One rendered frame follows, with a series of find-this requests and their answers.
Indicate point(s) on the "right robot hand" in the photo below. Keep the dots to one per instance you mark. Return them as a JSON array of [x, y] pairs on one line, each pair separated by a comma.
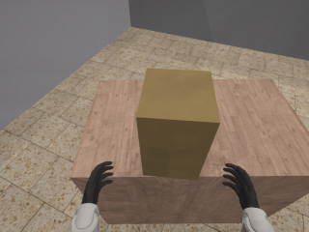
[[243, 186]]

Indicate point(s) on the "right robot forearm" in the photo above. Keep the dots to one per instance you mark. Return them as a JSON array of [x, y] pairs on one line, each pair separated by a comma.
[[255, 220]]

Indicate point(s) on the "pedestal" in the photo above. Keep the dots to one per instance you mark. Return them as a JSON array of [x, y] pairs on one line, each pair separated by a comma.
[[259, 131]]

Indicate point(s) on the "left robot hand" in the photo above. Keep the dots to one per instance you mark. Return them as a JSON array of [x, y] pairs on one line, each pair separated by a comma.
[[95, 182]]

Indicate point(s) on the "carton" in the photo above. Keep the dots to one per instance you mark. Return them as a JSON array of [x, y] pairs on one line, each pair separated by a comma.
[[177, 120]]

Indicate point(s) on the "left robot forearm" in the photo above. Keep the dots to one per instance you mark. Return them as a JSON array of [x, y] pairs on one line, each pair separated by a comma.
[[85, 219]]

